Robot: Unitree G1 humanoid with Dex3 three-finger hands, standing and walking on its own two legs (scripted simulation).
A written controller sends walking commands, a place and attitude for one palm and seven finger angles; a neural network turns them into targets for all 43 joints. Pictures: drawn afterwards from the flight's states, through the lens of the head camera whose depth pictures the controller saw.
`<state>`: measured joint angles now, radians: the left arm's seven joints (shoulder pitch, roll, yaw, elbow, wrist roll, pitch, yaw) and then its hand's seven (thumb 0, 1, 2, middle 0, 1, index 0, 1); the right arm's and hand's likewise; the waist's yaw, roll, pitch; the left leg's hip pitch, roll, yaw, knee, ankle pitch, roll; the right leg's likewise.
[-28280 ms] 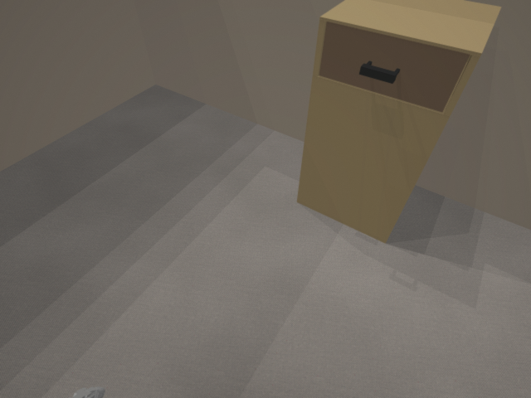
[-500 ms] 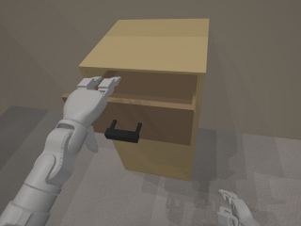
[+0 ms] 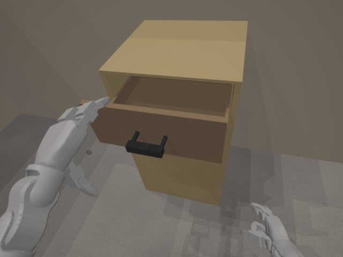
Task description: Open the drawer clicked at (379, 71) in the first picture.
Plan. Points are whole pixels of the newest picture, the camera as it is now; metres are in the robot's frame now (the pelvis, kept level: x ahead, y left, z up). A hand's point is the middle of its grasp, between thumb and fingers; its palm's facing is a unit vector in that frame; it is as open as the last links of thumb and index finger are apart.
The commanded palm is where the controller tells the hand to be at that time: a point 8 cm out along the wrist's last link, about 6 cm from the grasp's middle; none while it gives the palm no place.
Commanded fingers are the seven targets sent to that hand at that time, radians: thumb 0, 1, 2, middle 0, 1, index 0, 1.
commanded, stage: draw the hand back to the body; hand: left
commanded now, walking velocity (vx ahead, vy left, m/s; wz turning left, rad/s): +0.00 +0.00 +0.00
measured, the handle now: (147, 142) +0.41 +0.14 +0.02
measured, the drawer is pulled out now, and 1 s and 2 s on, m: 0.16 0.16 0.16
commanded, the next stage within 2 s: step back with the hand held close in 0.94 s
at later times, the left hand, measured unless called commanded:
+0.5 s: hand (61, 160) +0.22 +0.22 +0.20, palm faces +0.35 -0.86 -0.37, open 12.0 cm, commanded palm +0.16 +0.27 +0.21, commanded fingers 0.00 0.51 0.74 -0.19 -0.30 -0.19 -0.30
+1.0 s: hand (47, 173) +0.20 +0.23 +0.19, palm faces +0.43 -0.82 -0.37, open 7.5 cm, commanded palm +0.14 +0.27 +0.21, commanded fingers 0.00 0.90 0.90 -0.20 -0.30 -0.20 -0.30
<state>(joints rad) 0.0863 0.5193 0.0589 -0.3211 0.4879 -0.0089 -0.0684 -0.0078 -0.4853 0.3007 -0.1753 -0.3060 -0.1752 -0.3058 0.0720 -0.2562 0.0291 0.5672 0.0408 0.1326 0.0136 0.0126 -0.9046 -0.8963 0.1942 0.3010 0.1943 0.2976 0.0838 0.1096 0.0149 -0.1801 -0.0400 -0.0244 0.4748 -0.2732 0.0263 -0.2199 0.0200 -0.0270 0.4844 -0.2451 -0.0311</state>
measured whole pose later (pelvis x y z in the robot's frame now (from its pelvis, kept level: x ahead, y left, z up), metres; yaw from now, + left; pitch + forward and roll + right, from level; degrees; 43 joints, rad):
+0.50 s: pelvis +0.02 +0.00 +0.00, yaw +0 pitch -3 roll +0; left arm 0.44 0.35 0.29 -0.52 -0.08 -0.15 0.09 -0.01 0.18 0.59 -0.19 -0.30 -0.18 -0.30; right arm 0.18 -0.22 0.02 0.64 0.01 -0.11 -0.05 0.01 -0.90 -0.90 0.20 0.30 0.20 0.30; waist 0.04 0.05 0.03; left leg -0.09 -0.02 -0.03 0.42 -0.28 0.02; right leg -0.12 0.04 -0.03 0.40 -0.23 -0.04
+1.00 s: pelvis +0.01 -0.01 +0.00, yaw +0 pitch -4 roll +0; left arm 0.48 0.34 0.33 -0.51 -0.08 -0.13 0.10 0.01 0.86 0.88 -0.21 -0.30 -0.21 -0.30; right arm 0.16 -0.21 0.03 0.64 0.01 -0.13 -0.06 0.01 -0.90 -0.90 0.20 0.30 0.20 0.30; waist 0.06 0.06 0.02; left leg -0.08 -0.01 -0.04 0.43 -0.27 0.01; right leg -0.10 0.05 -0.04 0.39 -0.22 -0.05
